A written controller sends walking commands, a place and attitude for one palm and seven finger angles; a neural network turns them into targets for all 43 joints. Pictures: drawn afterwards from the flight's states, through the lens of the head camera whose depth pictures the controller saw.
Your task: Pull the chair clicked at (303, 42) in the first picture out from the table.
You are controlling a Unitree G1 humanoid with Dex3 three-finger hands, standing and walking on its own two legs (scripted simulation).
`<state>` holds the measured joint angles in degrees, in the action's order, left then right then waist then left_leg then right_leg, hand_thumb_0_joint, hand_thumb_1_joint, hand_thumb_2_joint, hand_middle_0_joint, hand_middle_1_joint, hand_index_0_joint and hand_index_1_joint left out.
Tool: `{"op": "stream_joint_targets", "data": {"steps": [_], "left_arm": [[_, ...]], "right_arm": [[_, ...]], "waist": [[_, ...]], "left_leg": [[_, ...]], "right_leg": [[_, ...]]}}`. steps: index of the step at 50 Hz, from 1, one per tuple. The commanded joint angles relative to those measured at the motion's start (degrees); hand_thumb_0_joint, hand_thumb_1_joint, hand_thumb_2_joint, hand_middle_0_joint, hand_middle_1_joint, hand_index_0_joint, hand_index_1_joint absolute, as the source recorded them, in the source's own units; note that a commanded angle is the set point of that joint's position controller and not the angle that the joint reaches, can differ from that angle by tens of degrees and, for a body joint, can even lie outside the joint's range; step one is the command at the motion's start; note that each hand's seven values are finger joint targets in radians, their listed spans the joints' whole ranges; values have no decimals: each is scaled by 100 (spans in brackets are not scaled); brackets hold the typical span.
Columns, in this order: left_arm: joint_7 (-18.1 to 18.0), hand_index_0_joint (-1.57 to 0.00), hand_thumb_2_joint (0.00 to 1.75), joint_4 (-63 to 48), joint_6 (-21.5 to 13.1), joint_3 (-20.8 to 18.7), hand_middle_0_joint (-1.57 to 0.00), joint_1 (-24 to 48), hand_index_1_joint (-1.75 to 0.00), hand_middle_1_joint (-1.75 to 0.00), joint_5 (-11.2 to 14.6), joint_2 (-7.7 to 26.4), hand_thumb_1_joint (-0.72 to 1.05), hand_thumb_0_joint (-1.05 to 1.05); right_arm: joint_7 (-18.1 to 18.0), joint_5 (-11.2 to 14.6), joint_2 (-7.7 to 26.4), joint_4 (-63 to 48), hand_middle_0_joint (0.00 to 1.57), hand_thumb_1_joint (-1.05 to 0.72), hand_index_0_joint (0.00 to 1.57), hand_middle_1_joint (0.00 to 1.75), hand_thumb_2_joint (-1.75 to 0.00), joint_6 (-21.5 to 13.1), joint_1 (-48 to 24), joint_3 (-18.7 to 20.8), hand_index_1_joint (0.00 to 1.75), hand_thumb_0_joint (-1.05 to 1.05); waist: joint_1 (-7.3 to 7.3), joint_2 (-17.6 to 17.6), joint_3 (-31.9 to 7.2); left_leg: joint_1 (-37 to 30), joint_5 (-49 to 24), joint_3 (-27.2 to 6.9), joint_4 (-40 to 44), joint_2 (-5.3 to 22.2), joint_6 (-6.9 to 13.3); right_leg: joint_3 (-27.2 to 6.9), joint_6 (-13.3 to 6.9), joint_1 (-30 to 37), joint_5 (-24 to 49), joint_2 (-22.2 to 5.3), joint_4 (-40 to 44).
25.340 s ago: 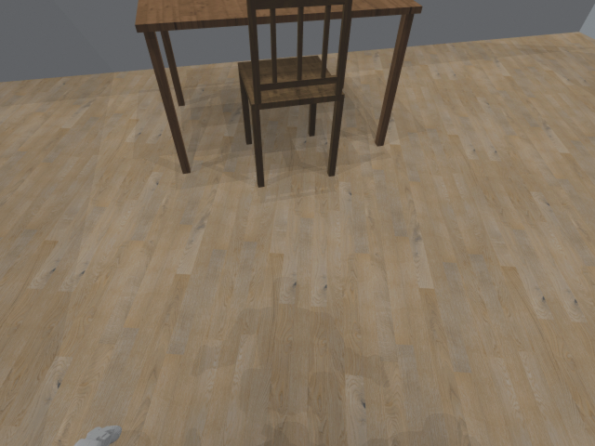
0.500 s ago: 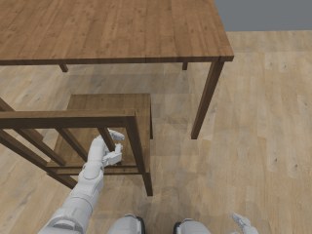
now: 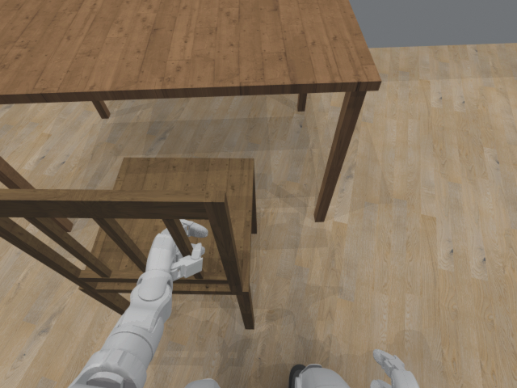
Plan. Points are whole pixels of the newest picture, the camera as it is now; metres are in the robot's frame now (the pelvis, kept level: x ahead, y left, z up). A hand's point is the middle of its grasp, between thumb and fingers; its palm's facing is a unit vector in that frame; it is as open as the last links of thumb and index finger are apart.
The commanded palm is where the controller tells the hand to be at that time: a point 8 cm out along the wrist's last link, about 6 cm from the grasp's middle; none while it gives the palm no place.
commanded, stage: step backward, pulling the chair out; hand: left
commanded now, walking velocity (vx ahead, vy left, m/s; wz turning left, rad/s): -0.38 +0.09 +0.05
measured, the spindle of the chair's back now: (131, 250) +0.35 +0.25 -0.07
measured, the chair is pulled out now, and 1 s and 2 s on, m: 0.22 0.43 0.64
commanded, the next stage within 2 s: stop walking, hand still on the chair in 1.44 s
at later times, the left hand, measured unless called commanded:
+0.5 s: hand (193, 308) +0.24 +0.12 -0.06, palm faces +0.00 -0.99 -0.16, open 5.1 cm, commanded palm +0.22 +0.17 -0.06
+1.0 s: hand out of the picture +0.11 +0.10 -0.06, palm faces -0.01 -0.99 -0.16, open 5.2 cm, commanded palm +0.10 +0.15 -0.06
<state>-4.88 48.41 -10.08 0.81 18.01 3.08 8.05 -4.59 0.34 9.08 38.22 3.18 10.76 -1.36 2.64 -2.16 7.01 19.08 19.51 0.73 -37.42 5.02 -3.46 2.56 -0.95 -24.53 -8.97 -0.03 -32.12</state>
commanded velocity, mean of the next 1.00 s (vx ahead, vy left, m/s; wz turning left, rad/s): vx -0.38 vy -0.05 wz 0.06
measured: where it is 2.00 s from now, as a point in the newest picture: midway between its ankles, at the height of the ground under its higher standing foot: outside the picture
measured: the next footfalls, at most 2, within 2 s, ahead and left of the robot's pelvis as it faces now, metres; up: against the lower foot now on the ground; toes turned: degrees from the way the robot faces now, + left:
right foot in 0.36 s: -0.02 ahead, -0.11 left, +0.00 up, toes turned -4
left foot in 0.66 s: -0.09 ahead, +0.16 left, +0.00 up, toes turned -1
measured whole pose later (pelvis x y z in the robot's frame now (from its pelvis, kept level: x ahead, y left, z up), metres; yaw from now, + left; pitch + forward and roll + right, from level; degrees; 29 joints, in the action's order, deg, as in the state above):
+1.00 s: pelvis -0.21 -0.02 +0.01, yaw -1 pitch +1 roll -1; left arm -4.0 49.8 -11.3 -0.2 17.9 3.8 7.1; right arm -4.5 1.0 10.7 40.8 2.0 9.4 -0.6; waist 1.9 -3.9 8.5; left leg 25.0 20.1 -4.1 -42.7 4.1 -3.2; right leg 3.6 -2.7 -18.9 -11.1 2.1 -29.2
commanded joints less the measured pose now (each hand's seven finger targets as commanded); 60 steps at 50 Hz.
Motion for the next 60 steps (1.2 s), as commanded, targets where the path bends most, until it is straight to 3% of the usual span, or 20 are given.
{"op": "stream_joint_targets", "data": {"steps": [1,7,9,12,18,20,22,23,25,32,34,38,41,44,45,47,50,57,59,60], "left_arm": [[-103,-50,90,-619,-221,-195,-50,1052,-145,-145,-259,796,90,0],[-88,-50,90,-985,-155,8,-50,769,-145,-145,-202,483,90,0],[-76,-50,90,-1401,-139,226,-50,791,-145,-145,-130,311,90,0],[-12,-50,90,-1920,-220,328,-50,1244,-145,-145,-219,219,90,0],[-46,-50,90,-1138,-359,221,-50,1531,-145,-145,-308,357,90,0],[-36,-50,90,-984,-490,126,-50,1722,-145,-145,-390,524,90,0],[-90,-50,90,-757,-534,-232,-50,1501,-145,-145,-282,962,90,0],[-55,-50,90,-535,-489,-257,-50,1175,-145,-145,-210,975,90,0],[-32,-50,90,-514,-423,-233,-50,1047,-145,-145,-217,867,90,0],[-65,-50,90,-1217,-193,-13,-50,522,-145,-145,-104,597,90,0],[-49,-50,90,-1553,-176,210,-50,629,-145,-145,-63,382,90,0],[-17,-50,90,-2108,-219,293,-50,1149,-145,-145,-205,363,90,0],[-27,-50,90,-1718,-202,290,-50,1141,-145,-145,-211,264,90,0],[13,-50,90,-1318,-293,201,-50,1268,-145,-145,-257,392,90,0],[17,-50,90,-1258,-351,167,-50,1385,-145,-145,-305,519,90,0],[-48,-50,90,-922,-384,-232,-50,1362,-145,-145,-248,1042,90,0],[-47,-50,90,-535,-268,-171,-50,1131,-145,-145,-244,801,90,0],[-111,-50,90,-628,-158,91,-50,917,-145,-145,-172,412,90,0],[-109,-50,90,-744,-139,283,-50,981,-145,-145,-129,315,90,0],[-78,-50,90,-959,-170,445,-50,1125,-145,-145,-111,196,90,0]], "right_arm": [[-195,29,981,-448,20,-90,20,30,-90,-194,51,404,30,0],[-268,41,1073,-379,20,-90,20,30,-90,-197,94,232,30,0],[-314,-3,1361,-564,20,-90,20,30,-90,-123,41,344,30,0],[-180,-144,1071,-681,20,-90,20,30,-90,-111,-213,313,30,0],[-12,-73,1206,-186,20,-90,20,30,-90,-355,396,469,30,0],[-14,-87,1183,-134,20,-90,20,30,-90,-357,416,448,30,0],[-146,35,1134,-256,20,-90,20,30,-90,-303,398,523,30,0],[-189,95,1166,-324,20,-90,20,30,-90,-319,288,534,30,0],[-182,61,1008,-458,20,-90,20,30,-90,-289,-132,404,30,0],[-296,33,1148,-547,20,-90,20,30,-90,-241,-56,292,30,0],[-284,2,1315,-699,20,-90,20,30,-90,-170,-47,370,30,0],[-153,-169,1075,-695,20,-90,20,30,-90,-195,-178,354,30,0],[-39,-119,1083,-526,20,-90,20,30,-90,-275,149,410,30,0],[-33,-44,1145,-355,20,-90,20,30,-90,-350,255,462,30,0],[-48,-40,1097,-361,20,-90,20,30,-90,-341,209,436,30,0],[-162,84,1075,-363,20,-90,20,30,-90,-353,144,523,30,0],[-163,28,951,-403,20,-90,20,30,-90,-390,-348,342,30,0],[-241,51,1090,-297,20,-90,20,30,-90,-404,78,220,30,0],[-293,39,1174,-271,20,-90,20,30,-90,-385,268,227,30,0],[-308,14,1317,-360,20,-90,20,30,-90,-371,190,276,30,0]], "waist": [[-204,1297,-2647],[-28,1015,-2511],[-45,-441,-2243],[-120,-1446,-1921],[59,-619,-2071],[110,-692,-2352],[121,572,-2885],[2,960,-2955],[-216,738,-2588],[-53,807,-2462],[-37,-96,-2278],[-75,-1915,-2014],[-11,-1133,-2032],[34,-522,-2162],[56,-372,-2251],[47,1240,-2641],[-277,785,-2328],[-170,1253,-2251],[-46,843,-2160],[-48,87,-2054]], "left_leg": [[381,1383,-442,-1712,-331,86],[-142,18,-243,1019,-115,189],[-146,-1799,-1249,1728,843,682],[158,-2577,-1174,1809,1405,953],[-2186,-5741,-813,294,1113,649],[-1799,-5192,-532,198,856,453],[-551,-2421,-72,-118,317,122],[-31,-380,-218,-537,16,75],[469,785,-556,-1170,-179,125],[-193,-1064,-595,1070,113,254],[-439,-2892,-1231,1480,796,634],[-319,-3277,-1254,1727,1314,971],[-1186,-4610,-1227,950,1354,995],[-1408,-4275,-880,475,951,673],[-1081,-3647,-557,322,695,485],[-107,-132,-106,-736,-153,76],[571,1008,-823,-2064,-314,113],[-3,606,-374,241,-296,168],[-514,-487,-319,1691,-17,262],[-495,-1451,-958,2234,558,524]], "right_leg": [[-1758,-802,1812,2818,-2126,1090],[-632,-203,1839,1970,-1308,542],[-123,210,1339,999,-429,-278],[-117,113,1008,-1182,-242,-1469],[-69,-1,637,643,-194,746],[-254,-69,1300,2324,-453,834],[-825,-287,2785,5001,-1091,488],[-1120,-559,2824,5237,-1555,484],[-1240,-700,2396,4411,-1964,659],[-505,-207,2117,2792,-1207,285],[-175,159,1590,1363,-396,3],[-163,87,996,-1357,-152,-1095],[-243,54,775,-903,-138,-257],[-213,77,1216,875,-185,860],[-372,26,1547,1972,-457,962],[-1236,-440,2094,3607,-1517,936],[-1470,-819,1639,2335,-2152,1042],[-942,-505,1863,1539,-1682,1072],[-621,-220,1674,1162,-1340,677],[-304,85,1462,919,-773,114]]}}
